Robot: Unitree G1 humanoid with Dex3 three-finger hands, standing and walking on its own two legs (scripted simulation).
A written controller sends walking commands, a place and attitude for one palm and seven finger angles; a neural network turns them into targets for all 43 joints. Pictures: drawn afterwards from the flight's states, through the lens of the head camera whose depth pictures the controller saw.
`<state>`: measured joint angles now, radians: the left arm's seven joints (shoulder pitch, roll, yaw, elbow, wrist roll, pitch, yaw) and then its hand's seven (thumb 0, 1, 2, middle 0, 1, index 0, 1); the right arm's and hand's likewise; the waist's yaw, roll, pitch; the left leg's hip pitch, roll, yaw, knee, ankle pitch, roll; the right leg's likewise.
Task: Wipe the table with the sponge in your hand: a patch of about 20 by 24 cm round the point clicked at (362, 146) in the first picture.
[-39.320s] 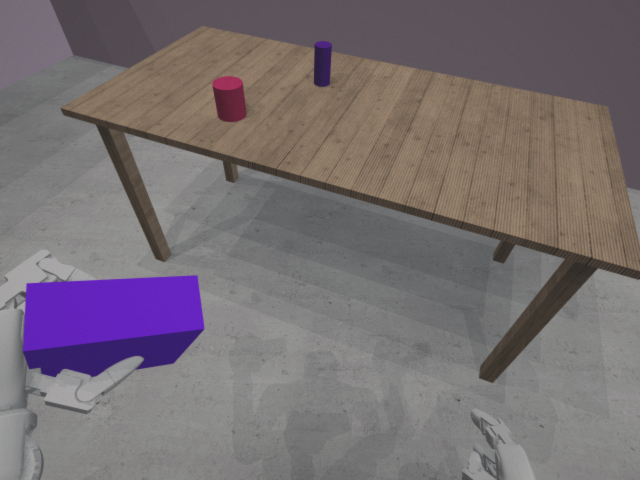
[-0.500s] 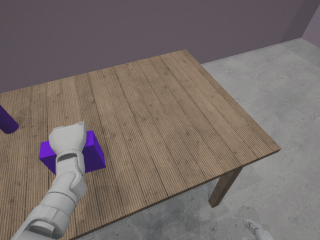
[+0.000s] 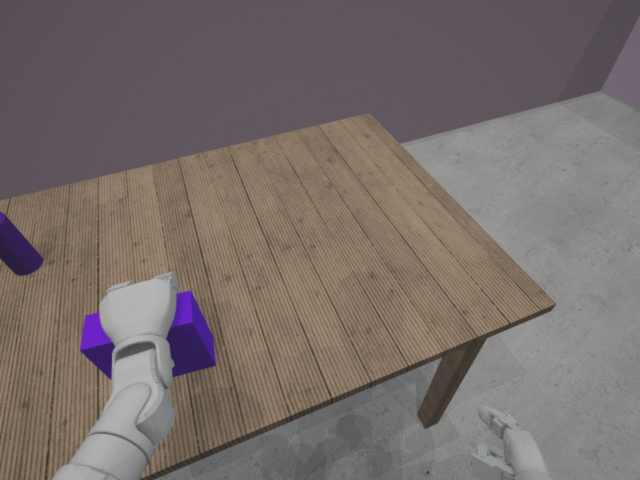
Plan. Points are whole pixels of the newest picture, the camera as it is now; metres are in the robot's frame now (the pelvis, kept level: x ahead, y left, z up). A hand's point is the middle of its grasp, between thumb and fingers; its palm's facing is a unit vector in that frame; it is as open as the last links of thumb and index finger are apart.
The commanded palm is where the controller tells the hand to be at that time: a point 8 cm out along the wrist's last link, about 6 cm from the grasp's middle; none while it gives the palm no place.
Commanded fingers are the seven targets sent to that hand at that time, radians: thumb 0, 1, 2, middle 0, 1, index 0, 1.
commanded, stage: wipe back along the middle lane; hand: left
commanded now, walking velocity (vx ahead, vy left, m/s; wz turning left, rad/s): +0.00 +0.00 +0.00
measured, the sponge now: (160, 349) +0.29 +0.28 -0.04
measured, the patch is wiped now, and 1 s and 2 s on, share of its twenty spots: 0.75 0.85 0.85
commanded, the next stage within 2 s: slide across to the third lane in 0.20 s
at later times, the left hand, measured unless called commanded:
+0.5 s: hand (157, 349) +0.27 +0.25 +0.01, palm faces -0.04 -0.05 -1.00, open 9.7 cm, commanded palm +0.24 +0.22 +0.06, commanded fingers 0.00 0.10 1.30 -1.20 -1.60 -1.20 -1.60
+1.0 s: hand (193, 342) +0.28 +0.21 +0.02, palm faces -0.05 -0.03 -1.00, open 9.6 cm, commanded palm +0.26 +0.16 +0.06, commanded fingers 0.00 0.10 1.30 -1.20 -1.60 -1.20 -1.60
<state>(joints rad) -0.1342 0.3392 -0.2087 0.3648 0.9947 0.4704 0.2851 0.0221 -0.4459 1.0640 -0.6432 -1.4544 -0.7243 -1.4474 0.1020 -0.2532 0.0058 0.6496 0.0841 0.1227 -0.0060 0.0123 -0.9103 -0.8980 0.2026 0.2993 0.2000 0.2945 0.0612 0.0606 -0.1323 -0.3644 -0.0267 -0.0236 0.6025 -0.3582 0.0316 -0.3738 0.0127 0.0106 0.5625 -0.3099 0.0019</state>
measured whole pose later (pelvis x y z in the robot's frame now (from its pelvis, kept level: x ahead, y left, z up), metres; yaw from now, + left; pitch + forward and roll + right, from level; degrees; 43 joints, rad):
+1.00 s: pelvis -0.03 -0.01 +0.00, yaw +2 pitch +5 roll +0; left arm -0.29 0.22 -0.39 0.49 0.98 0.50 0.27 -0.02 -0.46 1.06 -0.69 -1.42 -0.77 -1.40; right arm 0.06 -0.23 0.00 0.71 0.08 0.12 0.00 0.01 -0.91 -0.90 0.20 0.30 0.20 0.29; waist 0.11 0.08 -0.12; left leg -0.37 -0.04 -0.06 0.62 -0.32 0.02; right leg -0.37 0.00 -0.03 0.60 -0.30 -0.02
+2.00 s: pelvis -0.08 -0.05 -0.02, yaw +0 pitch +12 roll +1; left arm -0.76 0.31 -0.14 1.13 0.98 0.34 0.36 0.01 -0.61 1.15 -0.79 -1.34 -0.86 -1.34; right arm 0.19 -0.25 0.00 0.77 0.07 0.05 -0.06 0.01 -0.91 -0.90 0.20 0.30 0.20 0.29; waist -0.03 0.05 -0.14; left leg -0.64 0.01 -0.05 0.71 -0.30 0.00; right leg -0.67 0.05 -0.02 0.70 -0.24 -0.06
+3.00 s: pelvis -0.04 -0.02 -0.03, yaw -3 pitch +21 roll -3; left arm -1.02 0.54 -0.02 1.29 1.07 0.30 0.24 0.01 -0.61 1.15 -0.80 -1.34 -0.87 -1.36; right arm 0.31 -0.26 0.01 0.74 0.04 0.02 -0.02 0.01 -0.91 -0.90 0.20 0.30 0.20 0.29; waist -0.13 0.05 -0.17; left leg -0.84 0.02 -0.05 0.83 -0.37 0.00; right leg -0.83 0.09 0.01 0.73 -0.28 -0.02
